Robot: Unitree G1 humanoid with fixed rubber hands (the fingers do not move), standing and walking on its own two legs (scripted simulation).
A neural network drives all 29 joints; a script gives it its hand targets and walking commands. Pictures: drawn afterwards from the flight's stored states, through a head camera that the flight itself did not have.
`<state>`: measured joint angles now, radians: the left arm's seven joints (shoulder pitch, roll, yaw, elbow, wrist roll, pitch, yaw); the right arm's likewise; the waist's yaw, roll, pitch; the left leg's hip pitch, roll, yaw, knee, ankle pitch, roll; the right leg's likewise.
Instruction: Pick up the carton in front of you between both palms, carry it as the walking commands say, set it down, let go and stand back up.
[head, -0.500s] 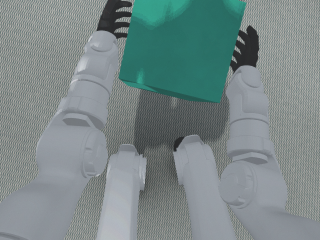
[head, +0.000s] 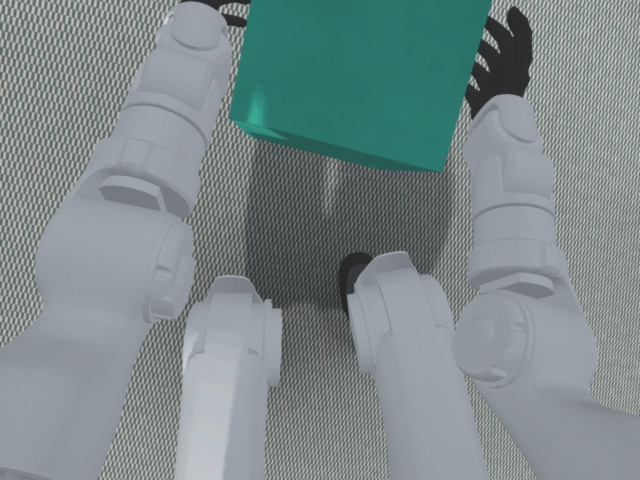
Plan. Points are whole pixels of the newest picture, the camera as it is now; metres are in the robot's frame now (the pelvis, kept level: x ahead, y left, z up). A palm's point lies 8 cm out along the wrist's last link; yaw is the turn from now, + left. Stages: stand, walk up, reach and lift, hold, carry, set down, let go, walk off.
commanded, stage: set down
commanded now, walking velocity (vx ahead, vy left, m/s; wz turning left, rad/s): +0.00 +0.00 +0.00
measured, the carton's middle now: (344, 68) +0.53 -0.08 -0.25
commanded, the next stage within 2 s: none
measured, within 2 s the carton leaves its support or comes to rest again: rests again in 0.18 s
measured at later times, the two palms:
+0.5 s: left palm (207, 26) +0.56 +0.07 -0.18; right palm (491, 103) +0.47 -0.23 -0.17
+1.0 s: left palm (189, 33) +0.56 +0.09 -0.20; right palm (489, 114) +0.46 -0.24 -0.19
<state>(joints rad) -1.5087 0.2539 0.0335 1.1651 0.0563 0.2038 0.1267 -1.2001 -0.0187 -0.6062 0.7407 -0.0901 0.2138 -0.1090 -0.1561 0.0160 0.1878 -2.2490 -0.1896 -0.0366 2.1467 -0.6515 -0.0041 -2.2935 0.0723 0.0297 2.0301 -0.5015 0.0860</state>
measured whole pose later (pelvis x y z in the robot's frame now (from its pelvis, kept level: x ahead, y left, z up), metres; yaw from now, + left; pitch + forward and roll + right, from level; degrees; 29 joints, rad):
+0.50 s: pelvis +0.00 +0.00 -0.01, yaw +0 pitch +41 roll -5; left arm -1.56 0.26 0.07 1.24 0.10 0.18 0.07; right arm -1.27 -0.09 -0.62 0.89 -0.13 0.18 -0.05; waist -0.16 0.02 0.26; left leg -2.25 -0.16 -0.01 2.19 -0.64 0.03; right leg -2.28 0.05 0.02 2.07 -0.51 0.09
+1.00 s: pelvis -0.01 +0.00 -0.02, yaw -1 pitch +38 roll -6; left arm -1.56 0.36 -0.01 1.23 0.03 0.13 0.04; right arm -1.34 -0.16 -0.59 1.11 -0.06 0.06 -0.05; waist -0.17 -0.02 0.33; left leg -2.25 -0.10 0.00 2.22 -0.64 0.05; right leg -2.27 0.03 -0.01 2.09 -0.49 0.08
